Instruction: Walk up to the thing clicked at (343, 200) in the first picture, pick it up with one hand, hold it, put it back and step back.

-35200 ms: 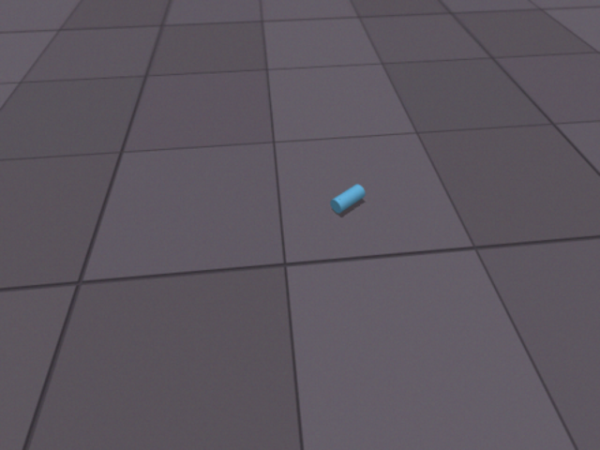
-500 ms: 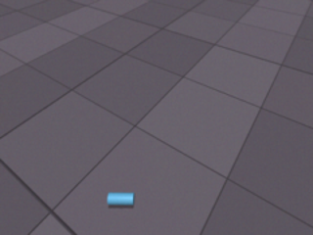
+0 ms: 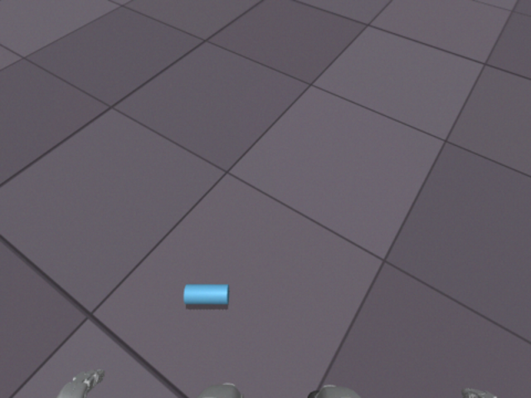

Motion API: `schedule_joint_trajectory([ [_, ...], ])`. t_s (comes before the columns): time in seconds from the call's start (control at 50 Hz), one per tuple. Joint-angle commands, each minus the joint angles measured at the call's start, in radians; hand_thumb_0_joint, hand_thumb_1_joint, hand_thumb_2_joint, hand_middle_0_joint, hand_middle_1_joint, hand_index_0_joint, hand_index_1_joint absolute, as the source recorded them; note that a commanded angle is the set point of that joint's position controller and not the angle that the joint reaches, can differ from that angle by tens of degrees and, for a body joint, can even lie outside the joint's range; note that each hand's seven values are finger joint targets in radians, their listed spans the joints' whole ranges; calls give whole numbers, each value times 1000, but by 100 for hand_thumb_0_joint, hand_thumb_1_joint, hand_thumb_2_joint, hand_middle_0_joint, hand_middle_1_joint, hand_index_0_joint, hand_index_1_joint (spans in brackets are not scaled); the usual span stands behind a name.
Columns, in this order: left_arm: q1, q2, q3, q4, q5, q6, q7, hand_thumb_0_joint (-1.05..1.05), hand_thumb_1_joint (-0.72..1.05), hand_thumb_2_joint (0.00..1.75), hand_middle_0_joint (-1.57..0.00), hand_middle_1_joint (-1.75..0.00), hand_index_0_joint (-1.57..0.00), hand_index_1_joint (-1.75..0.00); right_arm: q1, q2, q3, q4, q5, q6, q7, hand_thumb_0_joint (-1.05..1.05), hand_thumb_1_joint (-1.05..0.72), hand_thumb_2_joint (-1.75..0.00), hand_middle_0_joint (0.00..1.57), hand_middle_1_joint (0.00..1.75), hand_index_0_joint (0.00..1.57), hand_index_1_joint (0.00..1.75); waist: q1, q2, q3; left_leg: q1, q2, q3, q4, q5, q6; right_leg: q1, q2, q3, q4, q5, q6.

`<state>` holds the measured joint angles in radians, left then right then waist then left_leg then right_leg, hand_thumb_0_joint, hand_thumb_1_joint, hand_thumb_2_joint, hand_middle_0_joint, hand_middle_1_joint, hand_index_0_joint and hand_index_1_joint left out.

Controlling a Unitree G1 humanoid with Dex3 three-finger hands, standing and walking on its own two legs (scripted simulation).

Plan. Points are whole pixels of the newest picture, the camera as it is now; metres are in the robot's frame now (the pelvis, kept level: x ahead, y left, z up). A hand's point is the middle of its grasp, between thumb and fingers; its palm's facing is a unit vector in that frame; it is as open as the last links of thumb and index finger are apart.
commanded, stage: step back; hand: left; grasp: from above
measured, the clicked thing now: (207, 294) +0.49 +0.23 -0.73
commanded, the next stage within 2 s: none
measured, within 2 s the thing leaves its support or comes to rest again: neither
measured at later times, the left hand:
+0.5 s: hand out of the picture +0.03 +0.28 -0.16, palm faces -0.11 -0.92 -0.38, open 7.4 cm
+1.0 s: hand out of the picture -0.09 +0.29 -0.15, palm faces -0.02 -0.94 -0.35, open 7.4 cm
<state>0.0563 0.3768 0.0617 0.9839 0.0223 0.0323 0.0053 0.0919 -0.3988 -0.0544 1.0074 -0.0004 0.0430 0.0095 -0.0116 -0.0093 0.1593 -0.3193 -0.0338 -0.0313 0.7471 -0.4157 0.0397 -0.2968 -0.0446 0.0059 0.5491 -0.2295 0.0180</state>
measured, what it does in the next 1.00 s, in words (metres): walks backwards: right foot, then left foot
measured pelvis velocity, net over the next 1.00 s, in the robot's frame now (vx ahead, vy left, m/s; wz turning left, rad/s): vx -0.23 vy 0.03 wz -0.03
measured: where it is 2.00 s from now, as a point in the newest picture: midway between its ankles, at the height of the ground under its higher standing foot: outside the picture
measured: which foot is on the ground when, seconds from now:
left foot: down 0.00-0.52, up 0.54-0.82, down 0.84-1.00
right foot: down 0.00-0.06, up 0.08-0.48, down 0.50-0.86, up 0.88-1.00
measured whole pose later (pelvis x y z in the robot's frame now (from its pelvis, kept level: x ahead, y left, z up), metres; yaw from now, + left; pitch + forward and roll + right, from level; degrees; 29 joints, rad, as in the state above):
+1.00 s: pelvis -0.23 +0.03 +0.00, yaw -1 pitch -2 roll -1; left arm 0.12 0.39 0.08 0.80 0.01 0.07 0.01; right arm 0.17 -0.35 -0.03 0.87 -0.03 0.01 -0.01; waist 0.00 -0.05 0.17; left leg -0.28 -0.01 -0.03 0.58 -0.26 0.03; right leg -0.48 0.11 0.15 1.17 -0.51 -0.02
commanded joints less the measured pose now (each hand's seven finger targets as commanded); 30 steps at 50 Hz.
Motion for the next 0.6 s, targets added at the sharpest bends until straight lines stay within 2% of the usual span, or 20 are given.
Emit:
schedule_joint_trajectory([
  [0.0, -92, 234, 43, -136, -6, -3, 21, 0, 90, 90, -20, -30, -20, -30, 133, -181, -50, -52, -14, -19, -9, 0, -90, -90, 20, 30, 20, 30, -40, -64, -203, 82, 79, -49, -244, 347, 11, 25, -127, 112, 82, 283, -132],
  [0.02, -71, 181, 34, -150, -19, 6, 22, 0, 90, 90, -20, -30, -20, -30, 109, -251, -66, -65, -31, -28, -13, 0, -90, -90, 20, 30, 20, 30, -24, 141, -195, 118, 231, -254, -345, 599, 57, -64, 34, 51, 253, 82, -75],
  [0.04, -47, 159, 31, -150, -19, 14, 30, 0, 90, 90, -20, -30, -20, -30, 95, -290, -72, -83, -40, -38, -14, 0, -90, -90, 20, 30, 20, 30, -6, 188, -184, 187, 314, -362, -359, 827, 100, -181, 150, 95, 377, -359, -53],
  [0.06, -24, 170, 35, -147, -14, 16, 41, 0, 90, 90, -20, -30, -20, -30, 95, -330, -80, -102, -31, -40, -16, 0, -90, -90, 20, 30, 20, 30, -28, 214, -223, 160, 377, -424, -359, 854, 146, -172, 164, 185, 482, -444, -50],
  [0.08, -37, 188, 39, -135, -10, 19, 47, 0, 90, 90, -20, -30, -20, -30, 62, -310, -81, -115, -30, -39, -21, 0, -90, -90, 20, 30, 20, 30, -27, 184, -218, 145, 371, -417, -370, 797, 143, -168, 161, 222, 563, -418, -54],
  [0.1, -11, 195, 38, -123, -16, 21, 48, 0, 90, 90, -20, -30, -20, -30, 6, -272, -71, -128, -30, -41, -29, 0, -90, -90, 20, 30, 20, 30, 9, 151, -217, 186, 326, -319, -337, 790, 143, -197, 155, 230, 630, -357, -54],
  [0.12, 26, 193, 38, -118, -23, 22, 45, 0, 90, 90, -20, -30, -20, -30, -25, -239, -66, -144, -38, -42, -36, 0, -90, -90, 20, 30, 20, 30, 32, 136, -218, 228, 261, -232, -296, 797, 116, -231, 151, 228, 641, -298, -48],
  [0.14, 46, 195, 39, -121, -23, 21, 41, 0, 90, 90, -20, -30, -20, -30, -16, -222, -61, -153, -35, -43, -43, 0, -90, -90, 20, 30, 20, 30, 35, 157, -215, 232, 254, -206, -284, 792, 117, -236, 145, 209, 647, -268, -41],
  [0.18, 57, 198, 46, -130, -10, 16, 33, 0, 90, 90, -20, -30, -20, -30, 32, -202, -62, -159, -26, -45, -49, 0, -90, -90, 20, 30, 20, 30, 12, 134, -235, 305, 256, -201, -268, 812, 134, -228, 137, 181, 632, -255, -15],
  [0.2, 55, 193, 47, -146, -10, 14, 31, 0, 90, 90, -20, -30, -20, -30, 55, -195, -63, -162, -25, -44, -51, 0, -90, -90, 20, 30, 20, 30, 1, 125, -231, 337, 244, -190, -263, 822, 117, -237, 136, 172, 594, -249, -9],
  [0.26, 39, 188, 51, -178, -9, 10, 29, 0, 90, 90, -20, -30, -20, -30, 93, -211, -67, -170, -23, -43, -53, 0, -90, -90, 20, 30, 20, 30, -31, 128, -220, 373, 287, -210, -252, 838, 173, -228, 117, 153, 488, -286, 5],
  [0.28, 28, 190, 54, -186, -9, 9, 27, 0, 90, 90, -20, -30, -20, -30, 105, -213, -68, -174, -24, -42, -53, 0, -90, -90, 20, 30, 20, 30, -41, 121, -215, 357, 280, -207, -253, 826, 166, -213, 118, 142, 460, -287, 4],
  [0.34, 67, 188, 59, -185, -5, 7, 23, 0, 90, 90, -20, -30, -20, -30, 80, -232, -71, -198, -26, -40, -49, 0, -90, -90, 20, 30, 20, 30, -32, 131, -230, 302, 323, -235, -274, 686, 209, -133, 88, 106, 362, -286, -2],
  [0.4, 117, 181, 67, -173, -2, 1, 11, 0, 90, 90, -20, -30, -20, -30, 43, -243, -70, -215, -26, -35, -42, 0, -90, -90, 20, 30, 20, 30, -10, 142, -248, 222, 315, -226, -271, 538, 183, -32, 60, 63, 192, -236, -27],
  [0.46, 227, 170, 71, -135, 6, -10, 7, 0, 90, 90, -20, -30, -20, -30, -2, -233, -62, -214, -12, -24, -35, 0, -90, -90, 20, 30, 20, 30, 46, 113, -253, 70, 248, -164, -215, 388, 90, 154, 48, 42, -91, 2, -70],
  [0.48, 224, 221, 84, -150, 19, -16, 7, 0, 90, 90, -20, -30, -20, -30, 6, -204, -53, -221, -5, -24, -32, 0, -90, -90, 20, 30, 20, 30, 37, -4, -243, -50, 171, -116, -133, 256, 30, 187, -57, 211, -127, 29, -115],
  [0.5, 175, 298, 102, -176, 6, -14, 2, 0, 90, 90, -20, -30, -20, -30, -25, -165, -45, -232, 0, -25, -30, 0, -90, -90, 20, 30, 20, 30, 47, -195, -168, -143, -19, -9, 28, 4, -32, 97, -211, 420, -212, 55, -241],
  [0.52, 105, 342, 107, -217, 17, -19, 4, 0, 90, 90, -20, -30, -20, -30, -18, -177, -55, -217, -5, -18, -38, 0, -90, -90, 20, 30, 20, 30, 54, -260, -134, -119, -63, -36, 278, -204, -50, -32, -355, 546, -252, 110, -353],
  [0.54, 64, 291, 98, -240, 9, -24, 8, 0, 90, 90, -20, -30, -20, -30, 18, -193, -54, -198, -5, -14, -38, 0, -90, -90, 20, 30, 20, 30, 27, -176, -111, -102, -61, -113, 390, -178, -51, -68, -332, 497, -232, 188, -335],
  [0.58, 1, 232, 79, -252, 4, -24, 19, 0, 90, 90, -20, -30, -20, -30, 78, -175, -45, -175, 10, -20, -36, 0, -90, -90, 20, 30, 20, 30, -12, -113, -121, -139, -101, -131, 424, -85, -50, 14, -197, 271, -148, 385, -252],
])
